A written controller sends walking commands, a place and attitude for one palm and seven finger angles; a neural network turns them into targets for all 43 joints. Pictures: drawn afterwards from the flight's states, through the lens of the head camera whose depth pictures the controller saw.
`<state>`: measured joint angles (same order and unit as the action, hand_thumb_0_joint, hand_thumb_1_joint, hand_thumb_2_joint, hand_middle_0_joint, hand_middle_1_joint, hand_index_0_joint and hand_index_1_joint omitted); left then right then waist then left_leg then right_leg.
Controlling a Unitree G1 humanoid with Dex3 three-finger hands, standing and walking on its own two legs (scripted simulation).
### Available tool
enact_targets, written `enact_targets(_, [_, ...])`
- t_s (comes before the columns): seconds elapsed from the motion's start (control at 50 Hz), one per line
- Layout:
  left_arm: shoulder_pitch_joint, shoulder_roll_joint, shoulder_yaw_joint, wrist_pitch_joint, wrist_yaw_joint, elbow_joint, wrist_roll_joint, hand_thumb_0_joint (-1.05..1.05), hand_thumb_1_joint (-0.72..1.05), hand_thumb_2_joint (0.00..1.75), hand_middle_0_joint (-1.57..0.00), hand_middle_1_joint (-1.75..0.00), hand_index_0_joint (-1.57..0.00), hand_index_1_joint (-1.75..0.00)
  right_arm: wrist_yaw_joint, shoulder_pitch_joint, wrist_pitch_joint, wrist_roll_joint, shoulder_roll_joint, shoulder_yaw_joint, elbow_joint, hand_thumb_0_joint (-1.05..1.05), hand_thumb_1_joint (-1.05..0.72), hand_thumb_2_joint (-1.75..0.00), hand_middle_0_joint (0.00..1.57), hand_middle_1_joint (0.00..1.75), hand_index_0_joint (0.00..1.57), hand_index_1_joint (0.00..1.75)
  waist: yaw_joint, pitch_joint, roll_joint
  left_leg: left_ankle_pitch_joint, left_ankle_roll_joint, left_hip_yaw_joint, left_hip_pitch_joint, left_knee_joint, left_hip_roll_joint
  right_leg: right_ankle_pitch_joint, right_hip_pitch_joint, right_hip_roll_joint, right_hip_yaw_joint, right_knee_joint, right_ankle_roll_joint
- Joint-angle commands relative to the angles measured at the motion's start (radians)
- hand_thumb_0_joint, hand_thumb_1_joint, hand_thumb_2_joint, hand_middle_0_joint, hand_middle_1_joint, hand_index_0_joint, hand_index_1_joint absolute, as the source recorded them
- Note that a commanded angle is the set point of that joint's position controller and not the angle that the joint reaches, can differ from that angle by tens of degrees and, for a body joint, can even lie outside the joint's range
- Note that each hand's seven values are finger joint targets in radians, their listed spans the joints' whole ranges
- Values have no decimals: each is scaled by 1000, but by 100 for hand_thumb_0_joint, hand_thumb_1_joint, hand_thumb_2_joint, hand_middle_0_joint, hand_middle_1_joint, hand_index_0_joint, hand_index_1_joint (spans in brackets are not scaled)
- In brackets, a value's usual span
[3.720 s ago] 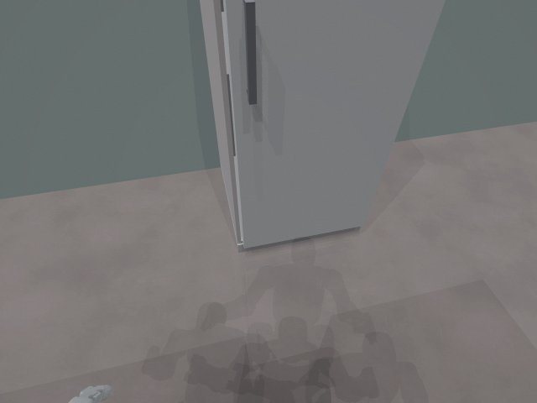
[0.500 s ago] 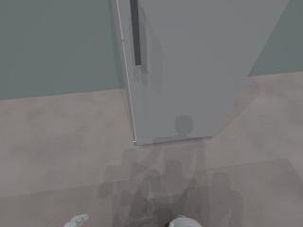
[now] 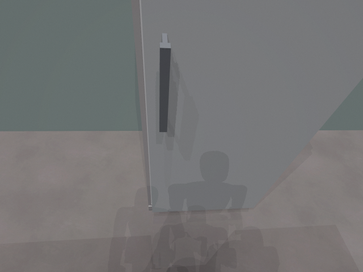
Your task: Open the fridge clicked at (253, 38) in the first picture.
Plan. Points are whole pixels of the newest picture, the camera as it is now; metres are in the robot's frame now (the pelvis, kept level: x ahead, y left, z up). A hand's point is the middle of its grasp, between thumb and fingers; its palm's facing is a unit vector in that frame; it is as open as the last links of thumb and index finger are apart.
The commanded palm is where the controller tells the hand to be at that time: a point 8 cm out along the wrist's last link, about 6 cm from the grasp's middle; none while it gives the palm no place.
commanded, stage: come to a stop and stand still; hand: left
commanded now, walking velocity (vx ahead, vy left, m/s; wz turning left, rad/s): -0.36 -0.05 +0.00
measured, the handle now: (163, 88) +0.47 +0.09 +0.16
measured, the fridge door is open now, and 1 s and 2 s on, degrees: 0 0 0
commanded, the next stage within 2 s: none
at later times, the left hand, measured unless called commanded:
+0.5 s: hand out of the picture +0.08 +0.10 -0.14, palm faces +0.08 -0.94 -0.32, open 7.4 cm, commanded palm none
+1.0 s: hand out of the picture -0.06 +0.17 -0.17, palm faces +0.05 -0.99 -0.16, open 7.4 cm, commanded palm none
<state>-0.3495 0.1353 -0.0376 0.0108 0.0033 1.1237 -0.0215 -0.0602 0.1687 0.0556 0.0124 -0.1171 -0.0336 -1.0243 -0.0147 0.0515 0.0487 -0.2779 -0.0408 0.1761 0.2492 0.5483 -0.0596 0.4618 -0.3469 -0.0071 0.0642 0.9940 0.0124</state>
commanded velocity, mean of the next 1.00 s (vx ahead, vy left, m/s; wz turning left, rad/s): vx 0.02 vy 0.03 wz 0.00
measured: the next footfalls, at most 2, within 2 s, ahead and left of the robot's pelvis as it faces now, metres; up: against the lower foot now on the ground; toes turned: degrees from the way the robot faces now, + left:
right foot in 0.26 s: +0.10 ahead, -0.20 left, +0.00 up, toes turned -6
left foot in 0.80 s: -0.06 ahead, +0.06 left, +0.00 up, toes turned +5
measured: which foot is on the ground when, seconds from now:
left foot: down 0.00-0.26, up 0.28-0.78, down 0.80-1.00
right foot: up 0.00-0.24, down 0.26-0.78, up 0.80-1.00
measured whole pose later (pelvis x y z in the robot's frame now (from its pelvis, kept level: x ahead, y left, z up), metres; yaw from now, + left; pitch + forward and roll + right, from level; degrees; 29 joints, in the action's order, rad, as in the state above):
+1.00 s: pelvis -0.06 -0.02 +0.02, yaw +0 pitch +1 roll -2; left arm -0.32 0.22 -0.08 0.04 0.00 1.08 -0.03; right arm -0.04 0.43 0.01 0.02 -0.11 -0.01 -1.11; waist 0.01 -0.03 0.05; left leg -0.24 -0.04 0.07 0.09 0.31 -0.01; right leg 0.21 -0.51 -0.01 -0.02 1.02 -0.04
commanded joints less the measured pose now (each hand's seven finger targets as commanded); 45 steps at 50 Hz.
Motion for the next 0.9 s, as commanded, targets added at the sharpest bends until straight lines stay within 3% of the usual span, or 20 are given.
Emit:
enact_targets(0.0, [-60,36,-19,13,17,-56,2,0,90,90,-20,-30,-20,-30,-11,53,-19,5,-151,-17,-1,0,-90,-90,20,30,20,30,-10,-38,-156,898,-108,-137,-121,-191,-261,-91,-55,77,-47,-85,-48])
enact_targets(0.14, [20,71,-37,28,21,-123,1,0,90,90,-20,-30,-20,-30,9,8,-67,16,-229,-71,21,0,-90,-90,20,30,20,30,9,-82,-270,765,-89,-106,-158,-109,-254,-114,-30,61,3,-217,-31])
enact_targets(0.2, [-26,111,-49,2,19,-115,-2,0,90,90,-20,-30,-20,-30,24,0,-81,13,-225,-80,27,0,-90,-90,20,30,20,30,-29,-107,-213,465,-4,-70,-96,28,-178,-384,125,75,18,-492,-37])
enact_targets(0.22, [-33,186,-57,-12,26,-118,-10,0,90,90,-20,-30,-20,-30,32,48,-85,8,-170,-74,26,0,-90,-90,20,30,20,30,-29,-135,-14,136,54,-35,-19,176,-85,-707,208,189,-86,-581,-26])
enact_targets(0.24, [-19,279,-72,-19,35,-128,-18,0,90,90,-20,-30,-20,-30,36,84,-88,0,-97,-62,54,0,-90,-90,20,30,20,30,-23,-154,264,-340,84,-50,163,378,54,-1102,285,406,-346,-577,79])
enact_targets(0.26, [-34,279,-67,-13,35,-139,-6,0,90,90,-20,-30,-20,-30,26,83,-106,-3,-125,-66,58,0,-90,-90,20,30,20,30,-40,-175,187,-386,67,-179,118,495,50,-1173,203,472,-323,-593,150])
enact_targets(0.28, [-6,271,-67,-9,38,-143,-9,0,90,90,-20,-30,-20,-30,31,56,-121,1,-105,-67,56,0,-90,-90,20,30,20,30,-34,-105,130,-334,65,-206,151,601,46,-1037,134,446,-261,-608,157])
enact_targets(0.3, [37,273,-74,-7,45,-146,-10,0,90,90,-20,-30,-20,-30,33,51,-130,6,-110,-65,54,0,-90,-90,20,30,20,30,-21,-98,195,-302,70,-231,211,696,53,-939,131,423,-305,-609,151])
enact_targets(0.34, [99,235,-62,-6,53,-167,-4,0,90,90,-20,-30,-20,-30,42,42,-135,14,-163,-76,47,0,-90,-90,20,30,20,30,-11,-62,169,-171,88,-256,263,776,39,-784,122,389,-252,-619,130])
enact_targets(0.38, [98,236,-65,-12,61,-180,-2,0,90,90,-20,-30,-20,-30,55,36,-140,18,-165,-73,55,0,-90,-90,20,30,20,30,-16,-87,128,-95,100,-256,289,764,43,-724,158,372,-212,-618,114])
enact_targets(0.46, [67,242,-64,-13,65,-171,-3,0,90,90,-20,-30,-20,-30,70,28,-148,25,-177,-72,67,0,-90,-90,20,30,20,30,-40,-102,113,-43,114,-251,303,683,46,-420,212,369,-245,-682,101])
enact_targets(0.58, [103,268,-67,-1,48,-201,-20,0,90,90,-20,-30,-20,-30,84,63,-139,20,-168,-61,72,0,-90,-90,20,30,20,30,-23,-51,173,-99,102,-161,170,440,34,87,63,333,-264,-819,68])
enact_targets(0.66, [117,291,-73,8,34,-196,-30,0,90,90,-20,-30,-20,-30,80,137,-113,6,-141,-46,54,0,-90,-90,20,30,20,30,-13,-45,215,-211,73,-77,-4,176,66,140,6,300,-243,-884,65])
enact_targets(0.72, [166,266,-68,21,31,-180,-17,0,90,90,-20,-30,-20,-30,66,345,-90,4,-123,-33,-17,0,-90,-90,20,30,20,30,73,-65,176,-88,41,-39,-256,-130,89,172,-114,222,-162,-825,-9])
enact_targets(0.74, [156,221,-53,25,26,-174,-6,0,90,90,-20,-30,-20,-30,55,378,-79,9,-146,-31,-29,0,-90,-90,20,30,20,30,85,-46,25,-119,37,-98,-278,-237,54,175,-170,160,-100,-681,-35])
enact_targets(0.76, [117,132,-37,27,24,-173,7,0,90,90,-20,-30,-20,-30,46,342,-66,21,-205,-41,-15,0,-90,-90,20,30,20,30,69,4,-286,-369,-5,-397,-195,-411,-149,95,-255,45,-15,-384,-59])
enact_targets(0.78, [139,94,-33,33,23,-191,8,0,90,90,-20,-30,-20,-30,32,244,-69,19,-271,-49,36,0,-90,-90,20,30,20,30,59,133,-376,-531,-37,-560,35,-527,-310,17,-294,24,-32,-229,-54])
enact_targets(0.8, [146,111,-44,31,14,-192,4,0,90,90,-20,-30,-20,-30,25,168,-70,27,-277,-37,63,0,-90,-90,20,30,20,30,27,181,-261,-530,-70,-564,176,-558,-330,-57,-242,39,-103,-127,-41])
enact_targets(0.84, [78,124,-54,35,-2,-134,-13,0,90,90,-20,-30,-20,-30,21,90,-50,19,-220,-18,49,0,-90,-90,20,30,20,30,-24,150,-206,-390,1,-433,156,-516,-220,-185,-218,20,-121,3,-42])
enact_targets(0.88, [19,126,-52,23,-12,-95,-11,0,90,90,-20,-30,-20,-30,14,136,-29,11,-186,-6,26,0,-90,-90,20,30,20,30,-19,114,-163,-234,14,-340,42,-472,-167,-257,-246,14,-101,61,-50])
